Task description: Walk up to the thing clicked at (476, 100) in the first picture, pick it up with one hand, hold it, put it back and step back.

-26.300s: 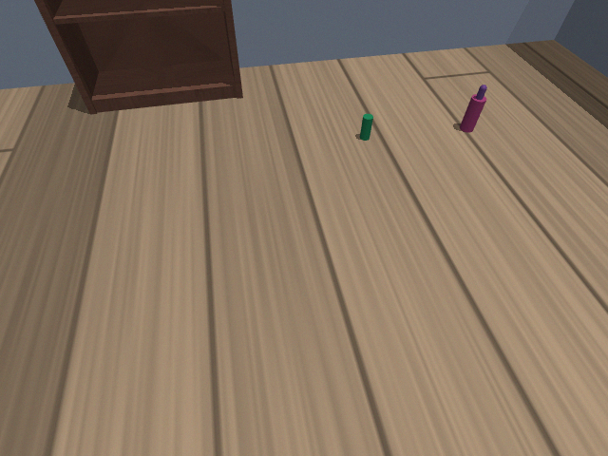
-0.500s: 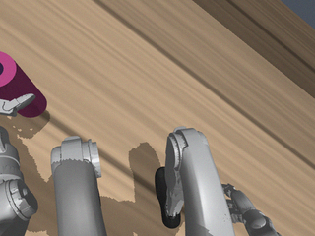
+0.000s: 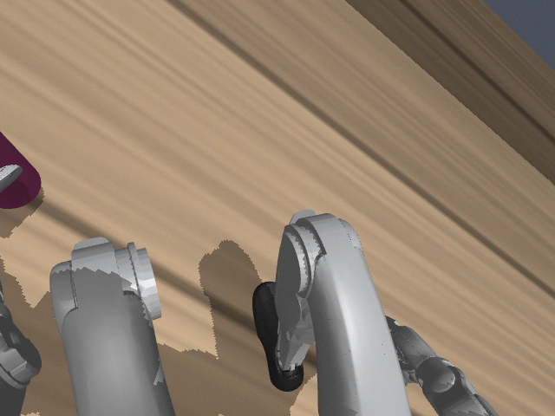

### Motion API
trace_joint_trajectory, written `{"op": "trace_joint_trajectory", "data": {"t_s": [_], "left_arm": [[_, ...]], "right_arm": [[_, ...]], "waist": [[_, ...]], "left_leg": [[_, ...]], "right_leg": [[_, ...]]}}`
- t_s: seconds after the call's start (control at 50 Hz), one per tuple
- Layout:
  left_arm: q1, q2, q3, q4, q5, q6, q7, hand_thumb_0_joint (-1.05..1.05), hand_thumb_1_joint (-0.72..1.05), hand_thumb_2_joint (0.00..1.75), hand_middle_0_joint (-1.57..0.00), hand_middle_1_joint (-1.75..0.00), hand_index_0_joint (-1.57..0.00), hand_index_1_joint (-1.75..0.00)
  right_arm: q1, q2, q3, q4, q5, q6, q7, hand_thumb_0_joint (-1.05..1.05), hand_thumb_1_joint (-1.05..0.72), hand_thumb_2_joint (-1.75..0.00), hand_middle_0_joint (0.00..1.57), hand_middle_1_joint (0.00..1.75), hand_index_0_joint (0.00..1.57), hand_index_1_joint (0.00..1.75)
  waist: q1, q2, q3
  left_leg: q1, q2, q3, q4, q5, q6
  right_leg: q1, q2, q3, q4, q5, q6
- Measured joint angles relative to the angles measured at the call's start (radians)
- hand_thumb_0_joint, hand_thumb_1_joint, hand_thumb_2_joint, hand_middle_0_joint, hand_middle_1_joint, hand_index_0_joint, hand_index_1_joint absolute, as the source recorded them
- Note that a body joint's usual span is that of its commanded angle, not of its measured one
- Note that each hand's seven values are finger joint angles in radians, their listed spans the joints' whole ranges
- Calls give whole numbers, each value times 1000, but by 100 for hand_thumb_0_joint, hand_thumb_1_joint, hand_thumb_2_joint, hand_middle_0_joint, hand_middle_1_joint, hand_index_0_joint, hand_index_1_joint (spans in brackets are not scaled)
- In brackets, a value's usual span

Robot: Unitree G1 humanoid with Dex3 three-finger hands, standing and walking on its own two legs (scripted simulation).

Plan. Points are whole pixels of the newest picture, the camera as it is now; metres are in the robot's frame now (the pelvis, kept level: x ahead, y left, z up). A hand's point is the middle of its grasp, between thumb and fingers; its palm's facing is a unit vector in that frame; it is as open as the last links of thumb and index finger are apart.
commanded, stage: lower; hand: left
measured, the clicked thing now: out of the picture +0.43 +0.31 -0.10
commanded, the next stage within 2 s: loosen in 1.26 s
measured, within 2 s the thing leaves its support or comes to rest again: rests again in 1.66 s
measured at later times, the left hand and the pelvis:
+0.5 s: hand out of the picture +0.43 +0.33 -0.13, palm faces +0.48 -0.88 -0.02, open 11.1 cm; pelvis -0.01 +0.00 -0.01, yaw -2 degrees
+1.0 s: hand out of the picture +0.44 +0.33 -0.15, palm faces +0.48 -0.88 -0.01, open 11.1 cm; pelvis -0.01 +0.01 -0.01, yaw -3 degrees
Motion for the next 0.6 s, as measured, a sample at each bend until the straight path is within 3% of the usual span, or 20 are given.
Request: {"op": "trace_joint_trajectory", "data": {"t_s": [0.32, 0.6], "left_arm": [[20, 55, 10, 48, -16, -40, 1, 0, -61, 88, -80, -115, -77, -114], [14, 109, 6, 107, -9, -72, 5, 0, -61, 88, -80, -115, -77, -114]], "right_arm": [[-41, -23, 59, -25, -32, 1, 7, 0, -92, -90, 20, 30, 21, 30], [-55, -36, 104, -49, -55, 1, 12, 0, -92, -90, 20, 30, 21, 30]], "waist": [[-18, -27, 46], [-30, -52, 75]], "left_leg": [[15, -2, -33, 33, -9, 1], [22, -2, -52, 54, -1, 7]], "right_leg": [[27, 9, -24, 8, 2, 10], [42, 19, -37, 10, 19, 12]]}}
